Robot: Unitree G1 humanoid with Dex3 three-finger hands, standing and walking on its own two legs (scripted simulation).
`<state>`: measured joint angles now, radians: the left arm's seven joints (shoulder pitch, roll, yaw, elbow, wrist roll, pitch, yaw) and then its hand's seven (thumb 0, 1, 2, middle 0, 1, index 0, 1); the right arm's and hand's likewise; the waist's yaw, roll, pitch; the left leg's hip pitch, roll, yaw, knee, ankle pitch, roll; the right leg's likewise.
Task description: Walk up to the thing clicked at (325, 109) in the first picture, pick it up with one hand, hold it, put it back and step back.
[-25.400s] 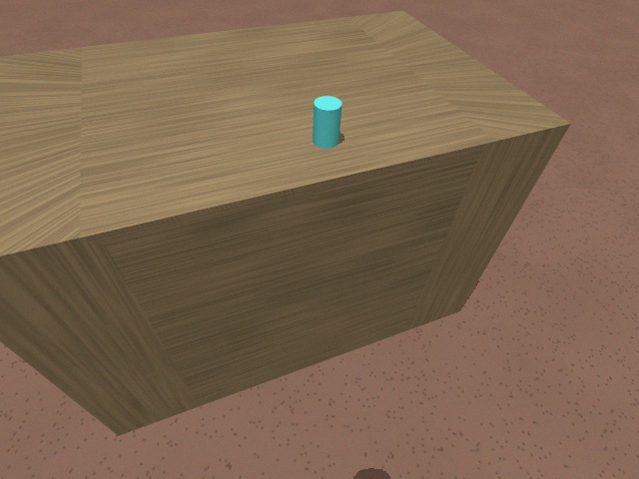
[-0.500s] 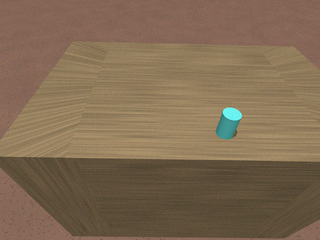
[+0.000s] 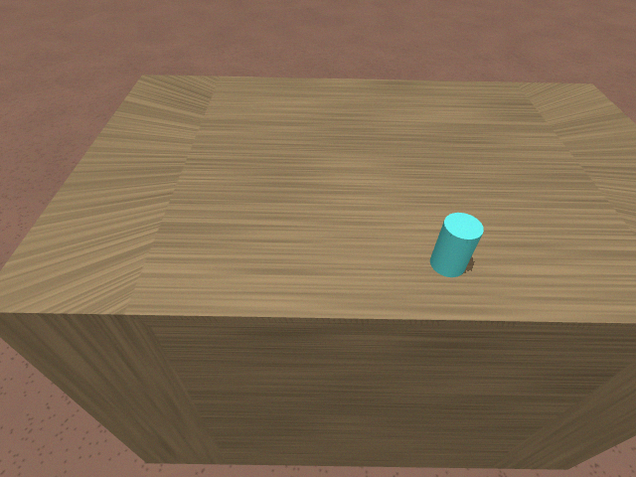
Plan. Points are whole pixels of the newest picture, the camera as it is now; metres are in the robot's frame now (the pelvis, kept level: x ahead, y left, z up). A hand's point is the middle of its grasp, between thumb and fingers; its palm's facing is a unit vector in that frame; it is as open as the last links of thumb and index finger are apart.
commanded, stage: home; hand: right
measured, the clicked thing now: (455, 245) +0.43 -0.20 +0.06
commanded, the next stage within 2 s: stand in 0.50 s
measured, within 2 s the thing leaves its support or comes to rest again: neither
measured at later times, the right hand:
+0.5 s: hand out of the picture +0.09 -0.25 -0.16, palm faces -0.06 +0.93 -0.35, open 17.4 cm
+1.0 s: hand out of the picture +0.07 -0.25 -0.16, palm faces -0.05 +0.94 -0.34, open 10.3 cm
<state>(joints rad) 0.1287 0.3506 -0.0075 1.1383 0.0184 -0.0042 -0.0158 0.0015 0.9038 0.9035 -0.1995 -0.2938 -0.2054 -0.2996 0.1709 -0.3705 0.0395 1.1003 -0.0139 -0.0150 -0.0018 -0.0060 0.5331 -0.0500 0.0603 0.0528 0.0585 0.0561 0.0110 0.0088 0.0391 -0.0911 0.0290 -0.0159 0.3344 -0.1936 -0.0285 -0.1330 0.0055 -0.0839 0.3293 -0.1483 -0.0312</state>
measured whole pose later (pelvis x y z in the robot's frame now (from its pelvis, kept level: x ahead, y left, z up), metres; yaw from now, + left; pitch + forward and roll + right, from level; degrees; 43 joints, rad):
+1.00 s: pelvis +0.01 +0.01 +0.00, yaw +0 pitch -3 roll +0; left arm 0.12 0.35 0.00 1.14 0.02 -0.01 -0.01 0.00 0.91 0.90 -0.20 -0.30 -0.21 -0.30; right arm 0.15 -0.36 0.03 1.11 -0.01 -0.01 0.00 0.00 -0.41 -0.77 0.20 0.28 0.20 0.29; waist 0.01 0.01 0.04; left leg -0.06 0.02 -0.01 0.30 -0.19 -0.02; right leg -0.11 0.00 -0.07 0.31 -0.16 -0.02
